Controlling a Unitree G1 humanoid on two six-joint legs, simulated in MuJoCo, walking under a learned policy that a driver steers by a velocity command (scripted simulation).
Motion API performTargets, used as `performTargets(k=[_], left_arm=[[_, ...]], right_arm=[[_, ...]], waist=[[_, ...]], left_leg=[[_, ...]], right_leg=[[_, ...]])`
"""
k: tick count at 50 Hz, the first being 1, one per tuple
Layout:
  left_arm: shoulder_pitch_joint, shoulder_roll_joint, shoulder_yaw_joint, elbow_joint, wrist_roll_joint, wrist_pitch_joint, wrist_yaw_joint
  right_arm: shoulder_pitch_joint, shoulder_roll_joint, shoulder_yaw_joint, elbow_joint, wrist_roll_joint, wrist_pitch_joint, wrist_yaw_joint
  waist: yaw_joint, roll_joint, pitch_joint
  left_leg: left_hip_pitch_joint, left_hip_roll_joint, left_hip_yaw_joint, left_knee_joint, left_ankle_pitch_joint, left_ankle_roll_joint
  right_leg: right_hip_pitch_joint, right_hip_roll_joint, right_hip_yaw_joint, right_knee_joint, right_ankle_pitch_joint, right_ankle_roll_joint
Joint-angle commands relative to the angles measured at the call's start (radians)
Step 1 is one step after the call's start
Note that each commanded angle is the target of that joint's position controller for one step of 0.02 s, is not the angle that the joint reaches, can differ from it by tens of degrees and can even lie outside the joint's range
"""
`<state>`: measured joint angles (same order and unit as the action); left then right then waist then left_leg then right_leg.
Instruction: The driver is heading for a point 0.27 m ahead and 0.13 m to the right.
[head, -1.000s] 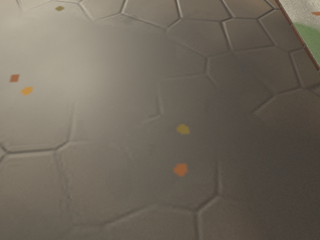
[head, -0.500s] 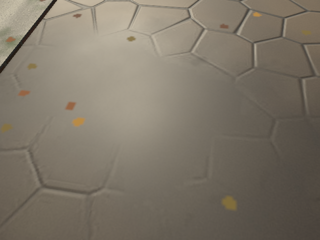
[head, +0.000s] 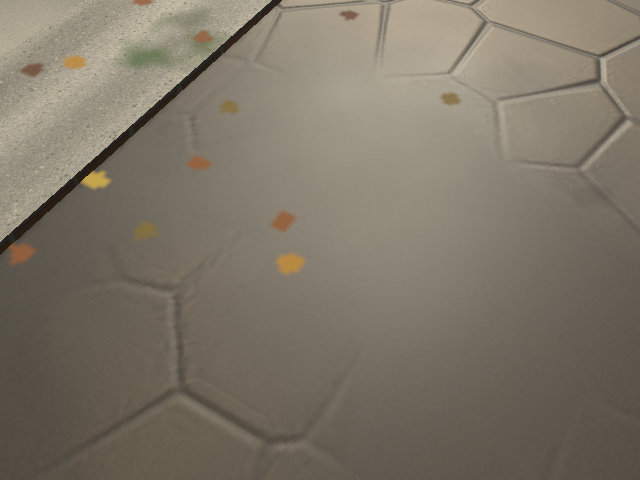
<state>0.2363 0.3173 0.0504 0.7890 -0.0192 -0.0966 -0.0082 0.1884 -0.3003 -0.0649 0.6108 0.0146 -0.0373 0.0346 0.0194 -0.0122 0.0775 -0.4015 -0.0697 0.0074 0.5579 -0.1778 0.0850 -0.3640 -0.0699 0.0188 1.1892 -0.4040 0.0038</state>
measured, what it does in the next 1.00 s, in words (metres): walks ahead: right foot, then left foot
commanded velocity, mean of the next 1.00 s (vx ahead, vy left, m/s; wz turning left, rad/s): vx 0.18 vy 0.00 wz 0.02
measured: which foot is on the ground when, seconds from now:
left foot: down 0.00-0.38, up 0.40-0.64, down 0.66-1.00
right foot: up 0.00-0.34, down 0.36-1.00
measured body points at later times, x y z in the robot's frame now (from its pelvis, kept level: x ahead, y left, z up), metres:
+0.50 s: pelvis +0.23 -0.05 +0.00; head +0.27 -0.06 +0.45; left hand +0.40 +0.20 -0.10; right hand +0.31 -0.33 -0.13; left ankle +0.13 +0.09 -0.67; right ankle +0.34 -0.14 -0.73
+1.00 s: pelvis +0.31 -0.02 +0.01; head +0.32 -0.02 +0.46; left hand +0.43 +0.23 -0.13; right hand +0.37 -0.28 -0.13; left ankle +0.28 +0.10 -0.73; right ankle +0.34 -0.15 -0.73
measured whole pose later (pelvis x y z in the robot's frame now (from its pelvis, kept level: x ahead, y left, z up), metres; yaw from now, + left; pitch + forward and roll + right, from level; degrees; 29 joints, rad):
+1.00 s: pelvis +0.31 -0.02 +0.01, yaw -1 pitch -1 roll +0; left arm 0.14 0.24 0.03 0.96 0.00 0.00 0.01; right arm 0.23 -0.22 -0.03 0.95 0.00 -0.02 -0.03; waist 0.00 0.00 0.03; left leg -0.17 0.01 -0.01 0.52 -0.34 -0.01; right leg -0.27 -0.01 -0.02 0.51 -0.22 0.00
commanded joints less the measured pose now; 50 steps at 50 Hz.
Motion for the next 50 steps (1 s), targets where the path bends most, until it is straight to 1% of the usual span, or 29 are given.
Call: performTargets(k=[1, 3, 6, 9, 11, 13, 15, 17, 18, 19, 20, 21, 22, 23, 24, 25, 26, 27, 28, 30, 32, 33, 34, 35, 36, 37, 39, 41, 50], left_arm=[[0.017, 0.122, 0.027, -0.066, 0.009, -0.014, -0.001], [0.047, 0.092, 0.021, -0.043, 0.011, 0.010, -0.002], [-0.032, 0.065, 0.013, -0.061, 0.010, 0.026, 0.002], [-0.113, 0.037, 0.003, -0.081, 0.023, 0.012, -0.005], [-0.169, 0.019, -0.004, -0.095, 0.023, 0.001, -0.017], [-0.181, 0.029, -0.001, -0.100, 0.019, -0.002, -0.029], [-0.169, 0.050, 0.007, -0.102, 0.027, -0.003, -0.039], [-0.082, 0.079, 0.021, -0.078, 0.037, -0.005, -0.039], [-0.005, 0.108, 0.033, -0.053, 0.045, -0.010, -0.033], [0.043, 0.184, 0.044, -0.054, 0.061, -0.012, -0.025], [0.077, 0.146, 0.030, -0.048, 0.067, 0.002, -0.016], [0.113, 0.071, 0.011, -0.033, 0.040, 0.017, -0.019], [0.044, 0.073, 0.009, -0.041, 0.022, 0.027, -0.021], [-0.029, 0.056, 0.003, -0.051, 0.021, 0.036, -0.019], [-0.095, 0.044, -0.003, -0.056, 0.025, 0.043, -0.016], [-0.140, 0.045, -0.003, -0.057, 0.033, 0.051, -0.013], [-0.171, 0.052, 0.001, -0.057, 0.042, 0.060, -0.011], [-0.179, 0.054, 0.003, -0.054, 0.048, 0.064, -0.008], [-0.175, 0.054, 0.004, -0.048, 0.048, 0.066, -0.004], [-0.185, 0.056, 0.004, -0.035, 0.034, 0.070, 0.004], [-0.176, 0.031, -0.006, -0.016, 0.027, 0.075, 0.006], [-0.158, 0.011, -0.014, -0.002, 0.033, 0.075, 0.004], [-0.134, 0.023, -0.009, -0.001, 0.038, 0.079, 0.003], [-0.148, 0.023, -0.009, 0.003, 0.041, 0.080, 0.007], [-0.146, 0.018, -0.009, 0.008, 0.040, 0.080, 0.011], [-0.132, 0.010, -0.010, 0.020, 0.038, 0.082, 0.016], [-0.110, 0.016, -0.007, 0.044, 0.037, 0.083, 0.021], [-0.112, 0.010, -0.008, 0.060, 0.034, 0.081, 0.021], [-0.118, 0.021, -0.001, 0.137, 0.021, 0.096, 0.028]], right_arm=[[0.038, -0.096, -0.024, -0.049, -0.020, -0.026, -0.009], [0.041, -0.102, -0.024, -0.023, -0.019, -0.041, -0.012], [0.073, -0.117, -0.025, 0.022, -0.023, -0.054, -0.023], [0.071, -0.115, -0.018, 0.051, -0.023, -0.046, -0.035], [0.110, -0.129, -0.019, 0.082, -0.020, -0.039, -0.040], [0.125, -0.133, -0.019, 0.108, -0.017, -0.029, -0.042], [0.120, -0.133, -0.020, 0.127, -0.012, -0.019, -0.044], [0.091, -0.136, -0.022, 0.139, -0.007, -0.008, -0.049], [0.097, -0.122, -0.018, 0.143, -0.009, -0.006, -0.050], [0.180, -0.083, -0.003, 0.132, -0.034, -0.014, -0.048], [0.303, -0.014, 0.023, 0.161, -0.032, -0.017, -0.041], [0.277, -0.078, 0.011, 0.183, -0.012, -0.008, -0.035], [0.201, -0.122, -0.003, 0.165, 0.007, 0.008, -0.037], [0.135, -0.115, -0.004, 0.154, 0.007, 0.027, -0.046], [0.109, -0.102, -0.005, 0.149, -0.001, 0.049, -0.055], [0.110, -0.087, -0.004, 0.150, -0.006, 0.068, -0.064], [0.128, -0.065, 0.001, 0.164, -0.008, 0.078, -0.071], [0.150, -0.049, 0.004, 0.181, -0.013, 0.081, -0.077], [0.164, -0.044, 0.005, 0.195, -0.017, 0.080, -0.078], [0.178, -0.041, 0.004, 0.220, -0.021, 0.077, -0.074], [0.163, -0.037, 0.004, 0.229, -0.041, 0.074, -0.068], [0.132, -0.054, 0.004, 0.212, -0.051, 0.072, -0.070], [0.094, -0.116, -0.009, 0.206, -0.042, 0.071, -0.076], [0.070, -0.101, -0.009, 0.215, -0.036, 0.062, -0.075], [0.050, -0.067, 0.001, 0.218, -0.038, 0.049, -0.075], [0.036, -0.054, 0.004, 0.225, -0.039, 0.037, -0.074], [0.041, -0.041, 0.008, 0.237, -0.031, 0.016, -0.070], [0.069, -0.050, 0.007, 0.259, -0.024, 0.007, -0.069], [0.081, -0.044, 0.013, 0.323, -0.017, 0.016, -0.070]], waist=[[-0.010, 0.078, -0.150], [0.002, 0.076, -0.141], [-0.022, 0.066, -0.078], [-0.043, 0.061, -0.044], [-0.073, 0.063, -0.052], [-0.077, 0.074, -0.057], [-0.062, 0.087, -0.068], [-0.003, 0.092, -0.106], [0.031, 0.056, -0.159], [0.002, -0.064, -0.293], [-0.011, -0.229, -0.442], [0.026, -0.176, -0.504], [0.025, -0.108, -0.398], [0.013, -0.059, -0.295], [-0.012, -0.051, -0.215], [-0.038, -0.090, -0.174], [-0.051, -0.128, -0.149], [-0.055, -0.145, -0.156], [-0.054, -0.145, -0.178], [-0.064, -0.119, -0.199], [-0.068, -0.094, -0.174], [-0.056, -0.064, -0.130], [-0.009, 0.021, -0.068], [-0.006, 0.079, -0.041], [0.000, 0.100, -0.038], [0.009, 0.117, -0.044], [0.005, 0.100, -0.058], [-0.006, 0.070, -0.078], [-0.022, 0.017, -0.111]], left_leg=[[0.306, 0.268, -0.347, -0.307, 0.190, 0.189], [0.241, 0.261, -0.263, -0.345, 0.290, 0.196], [0.228, 0.249, -0.162, -0.394, 0.295, 0.175], [0.201, 0.191, -0.051, -0.370, 0.462, 0.122], [0.216, 0.197, -0.038, -0.354, 0.480, 0.109], [0.279, 0.222, -0.055, -0.317, 0.482, 0.104], [0.355, 0.252, -0.088, -0.248, 0.507, 0.092], [0.393, 0.247, -0.102, -0.129, 0.590, 0.062], [0.381, 0.191, -0.076, 0.001, 0.603, 0.027], [0.230, 0.117, -0.054, 0.203, 0.361, -0.026], [-0.013, 0.014, -0.049, 0.522, -0.294, -0.106], [-0.054, 0.013, -0.139, 0.617, -0.537, -0.123], [-0.100, 0.056, -0.151, 0.654, -0.503, -0.130], [-0.129, 0.086, -0.120, 0.623, -0.459, -0.136], [-0.107, 0.117, -0.110, 0.538, -0.416, -0.140], [-0.036, 0.136, -0.098, 0.420, -0.383, -0.143], [0.039, 0.120, -0.066, 0.332, -0.363, -0.149], [0.097, 0.112, -0.051, 0.267, -0.334, -0.150], [0.145, 0.112, -0.046, 0.206, -0.269, -0.145], [0.238, 0.107, -0.026, 0.070, -0.085, -0.125], [0.311, 0.102, -0.016, -0.031, 0.005, -0.095], [0.290, 0.145, -0.070, -0.095, -0.007, -0.071], [0.160, 0.170, -0.108, -0.138, -0.189, -0.041], [0.040, 0.154, -0.106, -0.172, -0.328, -0.035], [0.000, 0.152, -0.105, -0.199, -0.330, -0.050], [-0.002, 0.151, -0.103, -0.205, -0.283, -0.065], [0.042, 0.146, -0.094, -0.186, -0.168, -0.081], [0.094, 0.141, -0.085, -0.156, -0.062, -0.081], [0.187, 0.124, -0.056, -0.123, 0.164, -0.070]], right_leg=[[-0.259, -0.083, 0.046, -0.032, 0.111, 0.004], [-0.226, -0.085, 0.027, -0.071, 0.154, 0.027], [-0.298, -0.090, 0.031, -0.201, 0.311, 0.048], [-0.225, -0.047, -0.006, -0.438, 0.485, 0.042], [-0.159, -0.008, -0.030, -0.545, 0.589, 0.035], [-0.150, 0.010, -0.019, -0.612, 0.589, 0.018], [-0.152, 0.025, -0.006, -0.659, 0.502, -0.011], [-0.059, 0.053, -0.017, -0.715, 0.465, -0.047], [0.073, 0.055, -0.025, -0.767, 0.642, -0.070], [0.354, -0.095, 0.104, -0.656, 1.102, -0.146], [0.615, -0.312, 0.365, -0.654, 1.269, -0.337], [0.608, -0.322, 0.446, -0.702, 1.126, -0.367], [0.503, -0.287, 0.393, -0.752, 0.890, -0.327], [0.386, -0.246, 0.339, -0.800, 0.696, -0.286], [0.252, -0.222, 0.300, -0.851, 0.524, -0.256], [0.139, -0.181, 0.261, -0.896, 0.376, -0.224], [0.056, -0.144, 0.216, -0.925, 0.313, -0.208], [0.026, -0.130, 0.189, -0.934, 0.300, -0.207], [0.022, -0.126, 0.174, -0.935, 0.285, -0.208], [-0.001, -0.118, 0.146, -0.929, 0.170, -0.193], [-0.061, -0.080, 0.122, -0.928, -0.058, -0.129], [-0.080, -0.051, 0.107, -0.913, -0.142, -0.080], [-0.041, 0.006, 0.057, -0.886, -0.135, -0.039], [0.058, 0.033, 0.022, -0.835, -0.042, -0.018], [0.120, 0.034, 0.017, -0.795, 0.036, -0.018], [0.150, 0.034, 0.011, -0.773, 0.094, -0.025], [0.155, 0.034, 0.006, -0.755, 0.181, -0.037], [0.158, 0.034, 0.003, -0.746, 0.261, -0.040], [0.204, 0.030, -0.001, -0.716, 0.458, -0.033]])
